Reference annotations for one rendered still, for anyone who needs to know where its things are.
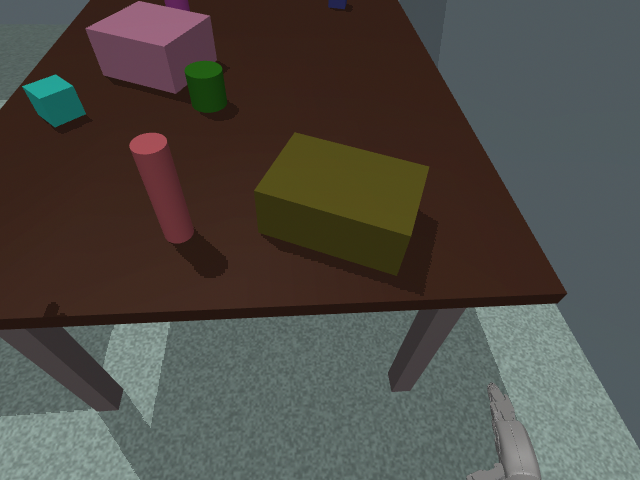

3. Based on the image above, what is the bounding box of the right robot hand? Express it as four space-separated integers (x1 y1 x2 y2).
466 382 542 480

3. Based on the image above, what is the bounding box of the table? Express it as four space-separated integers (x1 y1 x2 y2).
0 0 567 412

